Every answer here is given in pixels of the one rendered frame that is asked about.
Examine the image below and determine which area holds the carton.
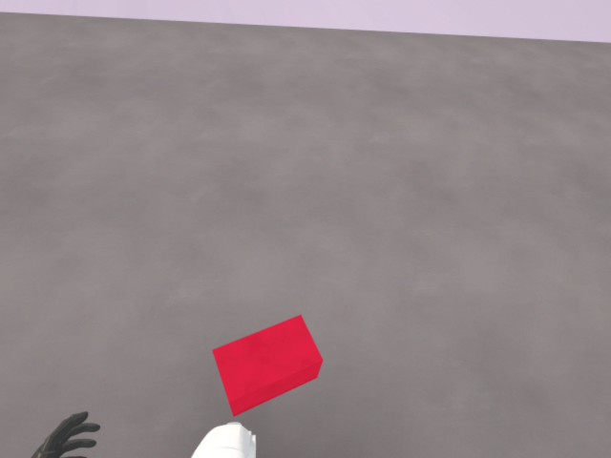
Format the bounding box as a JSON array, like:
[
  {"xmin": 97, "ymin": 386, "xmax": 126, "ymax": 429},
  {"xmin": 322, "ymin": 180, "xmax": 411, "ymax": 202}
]
[{"xmin": 212, "ymin": 315, "xmax": 323, "ymax": 417}]

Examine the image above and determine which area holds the robot left thigh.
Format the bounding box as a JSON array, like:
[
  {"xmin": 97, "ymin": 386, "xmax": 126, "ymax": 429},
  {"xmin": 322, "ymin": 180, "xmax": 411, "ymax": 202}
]
[{"xmin": 191, "ymin": 425, "xmax": 256, "ymax": 458}]

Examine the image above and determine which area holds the left robot hand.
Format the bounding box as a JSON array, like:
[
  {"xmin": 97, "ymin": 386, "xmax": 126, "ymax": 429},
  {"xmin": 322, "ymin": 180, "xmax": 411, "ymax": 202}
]
[{"xmin": 31, "ymin": 411, "xmax": 100, "ymax": 458}]

